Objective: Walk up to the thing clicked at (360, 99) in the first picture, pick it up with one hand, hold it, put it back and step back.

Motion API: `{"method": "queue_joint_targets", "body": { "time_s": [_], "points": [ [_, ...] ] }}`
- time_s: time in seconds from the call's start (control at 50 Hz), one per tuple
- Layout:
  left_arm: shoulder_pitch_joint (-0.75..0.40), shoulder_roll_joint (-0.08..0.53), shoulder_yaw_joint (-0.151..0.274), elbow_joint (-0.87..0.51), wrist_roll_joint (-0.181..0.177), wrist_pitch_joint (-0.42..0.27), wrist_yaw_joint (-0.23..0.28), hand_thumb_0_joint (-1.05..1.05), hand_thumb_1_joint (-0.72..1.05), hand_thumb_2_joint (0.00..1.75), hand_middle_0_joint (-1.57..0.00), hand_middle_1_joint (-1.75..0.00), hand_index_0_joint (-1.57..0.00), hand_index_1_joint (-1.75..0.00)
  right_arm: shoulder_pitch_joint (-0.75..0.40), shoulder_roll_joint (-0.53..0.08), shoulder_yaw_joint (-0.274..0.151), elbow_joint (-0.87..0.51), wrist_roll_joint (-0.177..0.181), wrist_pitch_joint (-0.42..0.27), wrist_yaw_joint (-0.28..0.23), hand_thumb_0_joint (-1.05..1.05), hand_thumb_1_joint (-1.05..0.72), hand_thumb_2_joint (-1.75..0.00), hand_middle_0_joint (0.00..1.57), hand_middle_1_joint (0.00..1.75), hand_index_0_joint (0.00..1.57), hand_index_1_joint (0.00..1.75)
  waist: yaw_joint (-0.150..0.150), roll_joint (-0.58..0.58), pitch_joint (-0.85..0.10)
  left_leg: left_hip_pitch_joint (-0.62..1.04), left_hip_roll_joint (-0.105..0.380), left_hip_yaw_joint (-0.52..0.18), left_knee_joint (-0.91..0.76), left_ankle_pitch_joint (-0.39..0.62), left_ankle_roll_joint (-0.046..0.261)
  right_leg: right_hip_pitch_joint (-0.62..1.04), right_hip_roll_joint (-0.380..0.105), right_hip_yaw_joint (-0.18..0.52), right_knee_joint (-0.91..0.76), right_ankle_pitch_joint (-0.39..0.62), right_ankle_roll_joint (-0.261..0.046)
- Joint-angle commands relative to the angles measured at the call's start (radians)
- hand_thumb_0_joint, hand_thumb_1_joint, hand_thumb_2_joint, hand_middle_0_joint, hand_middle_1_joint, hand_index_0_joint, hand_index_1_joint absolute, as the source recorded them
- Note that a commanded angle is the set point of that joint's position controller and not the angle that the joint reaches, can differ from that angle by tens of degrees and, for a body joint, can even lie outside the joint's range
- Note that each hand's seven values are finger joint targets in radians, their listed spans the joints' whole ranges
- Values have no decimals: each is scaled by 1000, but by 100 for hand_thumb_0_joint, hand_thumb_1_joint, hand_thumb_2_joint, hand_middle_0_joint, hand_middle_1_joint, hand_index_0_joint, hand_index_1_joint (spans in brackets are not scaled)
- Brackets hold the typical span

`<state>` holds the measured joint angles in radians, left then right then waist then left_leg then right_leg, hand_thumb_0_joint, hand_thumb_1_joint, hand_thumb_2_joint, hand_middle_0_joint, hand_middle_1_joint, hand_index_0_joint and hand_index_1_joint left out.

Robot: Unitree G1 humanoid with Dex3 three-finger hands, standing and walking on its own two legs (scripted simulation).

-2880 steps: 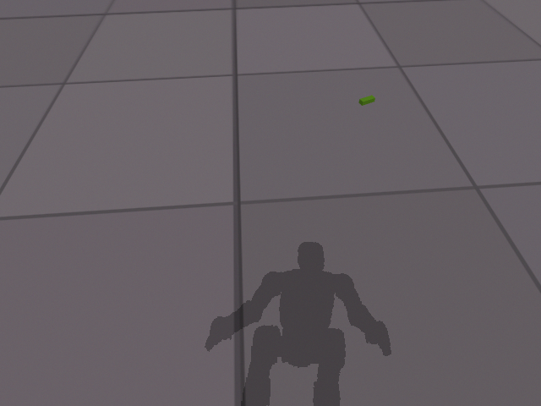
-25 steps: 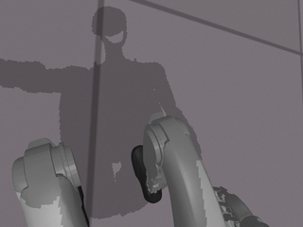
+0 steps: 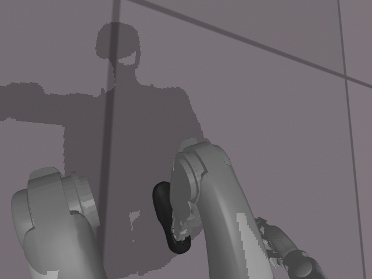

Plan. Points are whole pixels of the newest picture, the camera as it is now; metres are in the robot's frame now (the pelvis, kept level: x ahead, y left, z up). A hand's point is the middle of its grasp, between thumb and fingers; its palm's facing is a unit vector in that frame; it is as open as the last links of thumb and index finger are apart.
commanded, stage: rest palm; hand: left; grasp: from above
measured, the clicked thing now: out of the picture +0.46 +0.43 -0.30
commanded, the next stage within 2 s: none
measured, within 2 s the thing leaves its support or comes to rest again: neither
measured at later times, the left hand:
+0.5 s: hand out of the picture +0.44 +0.40 -0.22, palm faces -0.47 -0.17 -0.87, open 14.4 cm
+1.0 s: hand out of the picture +0.44 +0.41 -0.23, palm faces -0.44 -0.15 -0.88, open 14.4 cm
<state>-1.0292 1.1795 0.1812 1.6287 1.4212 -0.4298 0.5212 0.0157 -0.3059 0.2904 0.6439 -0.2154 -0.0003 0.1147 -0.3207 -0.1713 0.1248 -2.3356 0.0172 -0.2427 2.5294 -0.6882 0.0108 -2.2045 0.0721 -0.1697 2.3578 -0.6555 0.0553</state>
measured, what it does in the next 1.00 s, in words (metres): stands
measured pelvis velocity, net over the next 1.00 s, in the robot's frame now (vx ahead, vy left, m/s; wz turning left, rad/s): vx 0.00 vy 0.00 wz -0.04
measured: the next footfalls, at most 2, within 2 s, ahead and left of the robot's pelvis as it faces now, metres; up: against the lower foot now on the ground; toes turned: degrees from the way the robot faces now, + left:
none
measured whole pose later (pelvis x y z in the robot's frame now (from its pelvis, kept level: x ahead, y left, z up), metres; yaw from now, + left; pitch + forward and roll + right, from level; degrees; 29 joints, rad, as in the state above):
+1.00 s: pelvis +0.00 +0.00 +0.00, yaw -2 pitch +26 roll -17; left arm -1.06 1.26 0.15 1.65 1.31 -0.35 0.47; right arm 0.03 -0.33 0.37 0.60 -0.22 -0.09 0.13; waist -0.35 -0.18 0.20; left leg -2.34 0.02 -0.28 2.55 -0.71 0.02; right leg -2.20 0.09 -0.20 2.34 -0.65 0.07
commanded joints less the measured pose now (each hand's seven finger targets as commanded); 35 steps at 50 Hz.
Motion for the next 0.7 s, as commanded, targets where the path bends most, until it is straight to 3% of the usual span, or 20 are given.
{"method": "queue_joint_targets", "body": {
  "time_s": [0.0, 0.04, 0.08, 0.12, 0.16, 0.18, 0.24, 0.3, 0.36, 0.48, 0.52, 0.58, 0.68],
  "points": [
    [-296, 324, 20, -100, -37, 94, 72, 0, -60, 104, -8, -97, -5, -99, 178, -331, -95, 14, -8, -30, -18, 0, -91, -91, 20, 30, 20, 30, -38, 634, -617, 554, 38, 91, -263, 191, -1, 209, 25, -76, -180, 206, -78],
    [-307, 330, 19, -92, -63, 128, 55, 0, -59, 102, -7, -99, -5, -101, 186, -334, -94, 12, -2, -44, -16, 0, -91, -90, 20, 30, 20, 30, -36, 623, -616, 533, 40, 80, -272, 166, -3, 205, 24, -83, -175, 191, -79],
    [-290, 312, -12, -90, -75, 154, 12, 0, -58, 100, -7, -101, -6, -102, 205, -338, -97, 6, 2, -58, -12, 0, -91, -91, 20, 30, 20, 30, -45, 625, -611, 547, 40, 74, -268, 176, -4, 200, 23, -85, -170, 195, -78],
    [-280, 323, -9, -99, -105, 166, -29, 0, -57, 99, -7, -102, -7, -103, 211, -347, -94, 0, 8, -64, -10, 0, -91, -91, 20, 30, 20, 30, -48, 621, -621, 558, 40, 67, -265, 212, -6, 225, 22, -88, -175, 221, -74],
    [-262, 336, -6, -117, -135, 165, -64, 0, -57, 99, -7, -103, -7, -103, 217, -350, -93, -14, 19, -68, -10, 0, -91, -91, 20, 30, 20, 30, -41, 604, -622, 535, 38, 70, -256, 224, -1, 257, 20, -81, -183, 233, -72],
    [-236, 364, 16, -125, -140, 160, -80, 0, -57, 98, -7, -103, -7, -103, 208, -345, -81, -31, 17, -66, -10, 0, -92, -91, 20, 30, 20, 30, -32, 588, -639, 534, 41, 67, -256, 246, -1, 288, 22, -85, -185, 249, -72],
    [-205, 349, 16, -154, -170, 132, -120, 0, -58, 99, -8, -102, -7, -103, 225, -356, -77, -18, 12, -51, -11, 0, -92, -91, 20, 30, 20, 30, -33, 590, -629, 523, 41, 73, -242, 274, -1, 324, 23, -87, -199, 265, -73],
    [-176, 382, 36, -179, -171, 94, -144, 0, -60, 101, -7, -100, -6, -102, 224, -360, -57, -39, 13, -38, -12, 0, -91, -91, 20, 30, 20, 30, -40, 571, -639, 543, 47, 65, -228, 325, 2, 354, 26, -89, -202, 292, -71],
    [-161, 399, 63, -188, -174, 47, -128, 0, -59, 101, -7, -100, -5, -101, 217, -364, -46, -45, 5, -24, -10, 0, -91, -90, 20, 30, 20, 30, -28, 580, -630, 570, 51, 49, -243, 313, -2, 341, 31, -104, -198, 265, -74],
    [-177, 409, 62, -176, -139, 2, -64, 0, -61, 106, -7, -95, -4, -99, 201, -359, -30, -37, -8, -18, -10, 0, -91, -90, 20, 30, 20, 30, -39, 581, -594, 555, 55, 52, -250, 253, 6, 331, 38, -104, -200, 234, -68],
    [-177, 405, 44, -164, -116, 6, -44, 0, -61, 106, -7, -96, -4, -100, 196, -357, -29, -37, -13, -22, -10, 0, -91, -91, 20, 30, 20, 30, -40, 599, -570, 563, 57, 51, -256, 242, 3, 305, 39, -106, -194, 222, -71],
    [-203, 368, 22, -150, -114, 19, -20, 0, -61, 105, -7, -96, -4, -100, 193, -360, -39, -29, -14, -36, -9, 0, -91, -91, 20, 30, 20, 30, -55, 597, -551, 569, 60, 43, -258, 236, -2, 268, 37, -112, -187, 220, -71],
    [-228, 359, -3, -115, -103, 50, 1, 0, -59, 103, -7, -98, -5, -101, 191, -367, -39, -17, -13, -55, -7, 0, -91, -91, 20, 30, 20, 30, -63, 594, -551, 556, 59, 40, -258, 224, -3, 263, 37, -117, -183, 222, -71]
  ]
}}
